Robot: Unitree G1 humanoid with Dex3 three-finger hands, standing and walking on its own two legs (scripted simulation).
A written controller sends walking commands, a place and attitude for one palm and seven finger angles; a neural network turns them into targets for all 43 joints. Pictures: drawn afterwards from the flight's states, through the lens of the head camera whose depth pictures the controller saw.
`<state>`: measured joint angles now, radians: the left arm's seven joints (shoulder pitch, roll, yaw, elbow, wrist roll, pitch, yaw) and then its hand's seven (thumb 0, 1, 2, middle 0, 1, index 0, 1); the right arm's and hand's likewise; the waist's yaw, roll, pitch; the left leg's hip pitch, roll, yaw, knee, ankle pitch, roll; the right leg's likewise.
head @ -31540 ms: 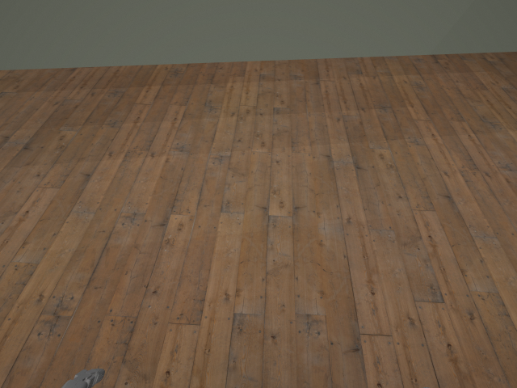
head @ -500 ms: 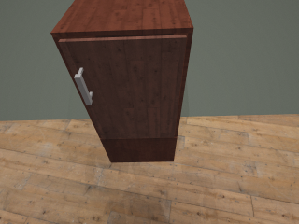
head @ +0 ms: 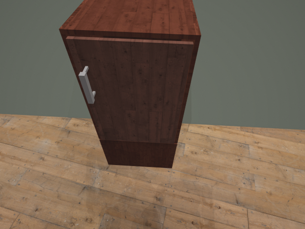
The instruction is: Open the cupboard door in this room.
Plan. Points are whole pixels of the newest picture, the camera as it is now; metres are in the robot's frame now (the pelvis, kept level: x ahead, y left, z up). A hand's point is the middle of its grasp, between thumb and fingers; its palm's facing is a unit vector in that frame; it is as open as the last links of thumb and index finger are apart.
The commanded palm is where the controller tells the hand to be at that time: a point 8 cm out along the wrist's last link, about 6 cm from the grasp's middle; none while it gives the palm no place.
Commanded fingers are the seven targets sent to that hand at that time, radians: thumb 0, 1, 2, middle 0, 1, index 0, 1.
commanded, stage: look again from close up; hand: left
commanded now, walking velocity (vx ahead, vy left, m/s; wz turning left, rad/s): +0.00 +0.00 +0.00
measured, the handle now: (88, 85) +0.59 +0.29 +0.01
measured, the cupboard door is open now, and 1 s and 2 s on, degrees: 0 0 0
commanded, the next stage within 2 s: shuffle to correct the standing spot in 0.60 s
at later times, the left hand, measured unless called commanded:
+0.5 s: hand out of the picture -0.01 +0.24 -0.17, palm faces +0.00 -0.97 -0.22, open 7.4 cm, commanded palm none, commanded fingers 0.00 0.90 0.90 -0.20 -0.30 -0.20 -0.30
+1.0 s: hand out of the picture +0.00 +0.20 -0.19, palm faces +0.07 -0.99 -0.15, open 7.4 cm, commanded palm none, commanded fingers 0.00 0.90 0.90 -0.20 -0.30 -0.20 -0.30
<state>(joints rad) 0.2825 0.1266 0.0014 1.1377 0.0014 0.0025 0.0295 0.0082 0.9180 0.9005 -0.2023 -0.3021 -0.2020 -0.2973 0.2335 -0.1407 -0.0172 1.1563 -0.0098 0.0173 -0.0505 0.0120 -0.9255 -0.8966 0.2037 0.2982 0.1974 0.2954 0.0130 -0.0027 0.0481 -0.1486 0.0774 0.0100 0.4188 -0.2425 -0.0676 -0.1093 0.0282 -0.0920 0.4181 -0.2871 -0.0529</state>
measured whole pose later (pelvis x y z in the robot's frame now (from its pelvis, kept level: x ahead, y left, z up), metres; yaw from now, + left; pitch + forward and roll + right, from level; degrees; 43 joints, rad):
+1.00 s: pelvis +0.03 +0.05 -0.02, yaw +0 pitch +0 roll +0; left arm 0.36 0.12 0.02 1.09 0.03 -0.02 0.02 0.00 0.91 0.90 -0.20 -0.30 -0.20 -0.30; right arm 0.33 -0.15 0.00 1.09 -0.02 0.00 -0.01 0.01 -0.91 -0.90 0.20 0.30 0.20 0.30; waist 0.02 -0.01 0.01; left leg -0.25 0.01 0.08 0.63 -0.39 0.03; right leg -0.17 -0.04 -0.07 0.58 -0.41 0.01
